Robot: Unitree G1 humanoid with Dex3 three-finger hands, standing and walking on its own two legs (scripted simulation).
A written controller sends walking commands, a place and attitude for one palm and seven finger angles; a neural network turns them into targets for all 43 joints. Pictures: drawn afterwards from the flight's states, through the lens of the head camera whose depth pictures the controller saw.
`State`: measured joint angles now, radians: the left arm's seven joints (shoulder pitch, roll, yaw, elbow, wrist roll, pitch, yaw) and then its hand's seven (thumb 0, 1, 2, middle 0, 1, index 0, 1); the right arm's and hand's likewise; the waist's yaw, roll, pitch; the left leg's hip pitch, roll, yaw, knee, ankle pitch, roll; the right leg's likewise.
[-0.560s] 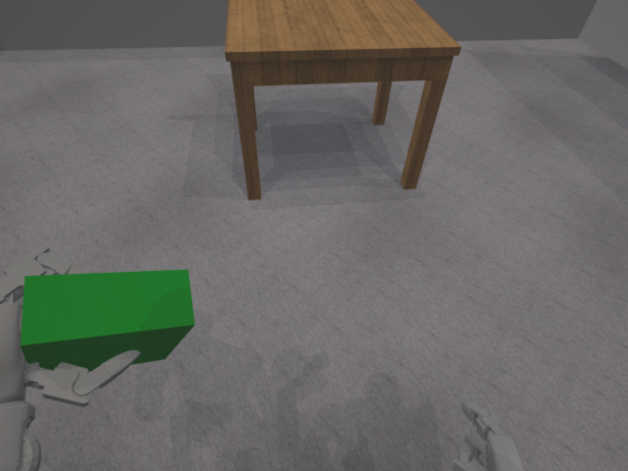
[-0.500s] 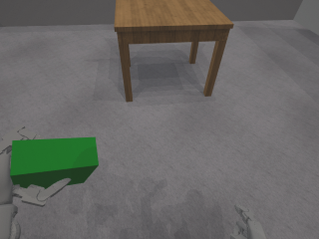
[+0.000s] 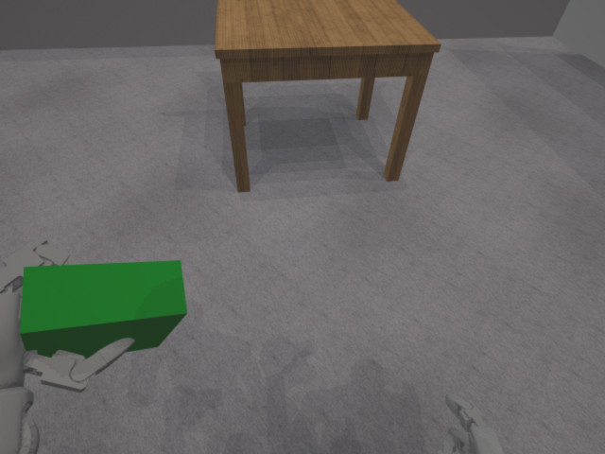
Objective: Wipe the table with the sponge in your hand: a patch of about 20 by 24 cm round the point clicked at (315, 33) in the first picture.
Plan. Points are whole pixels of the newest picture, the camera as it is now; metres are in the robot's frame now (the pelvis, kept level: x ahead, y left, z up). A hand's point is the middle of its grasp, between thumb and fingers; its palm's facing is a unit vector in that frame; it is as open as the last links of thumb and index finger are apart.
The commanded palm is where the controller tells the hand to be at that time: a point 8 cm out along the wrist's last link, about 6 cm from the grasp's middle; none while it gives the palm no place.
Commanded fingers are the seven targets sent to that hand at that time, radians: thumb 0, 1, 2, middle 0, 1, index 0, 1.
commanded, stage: walk to a spot facing it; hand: left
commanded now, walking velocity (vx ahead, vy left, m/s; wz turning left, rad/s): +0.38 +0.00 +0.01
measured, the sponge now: (127, 312) +0.23 +0.20 +0.14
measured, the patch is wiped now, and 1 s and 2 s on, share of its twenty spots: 0.00 0.00 0.00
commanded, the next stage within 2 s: none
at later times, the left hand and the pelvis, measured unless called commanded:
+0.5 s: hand (101, 252) +0.29 +0.25 +0.16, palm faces +0.46 -0.80 -0.38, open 9.7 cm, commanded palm +0.24 +0.28 +0.18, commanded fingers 0.00 0.10 1.30 -1.20 -1.60 -1.20 -1.60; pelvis +0.08 +0.00 -0.01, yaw +1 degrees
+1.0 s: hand (206, 161) +0.44 +0.17 +0.17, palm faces +0.38 -0.77 -0.51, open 9.7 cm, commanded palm +0.38 +0.22 +0.18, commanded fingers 0.00 0.10 1.30 -1.20 -1.60 -1.20 -1.60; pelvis +0.23 -0.07 +0.00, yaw +3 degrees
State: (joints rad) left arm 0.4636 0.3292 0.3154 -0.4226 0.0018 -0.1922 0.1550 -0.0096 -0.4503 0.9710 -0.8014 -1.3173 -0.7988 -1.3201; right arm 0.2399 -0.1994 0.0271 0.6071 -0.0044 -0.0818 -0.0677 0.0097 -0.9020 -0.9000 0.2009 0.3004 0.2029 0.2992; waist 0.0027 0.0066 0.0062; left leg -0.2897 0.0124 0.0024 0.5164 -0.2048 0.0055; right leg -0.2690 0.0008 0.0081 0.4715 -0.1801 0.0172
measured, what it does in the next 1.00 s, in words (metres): walks ahead: right foot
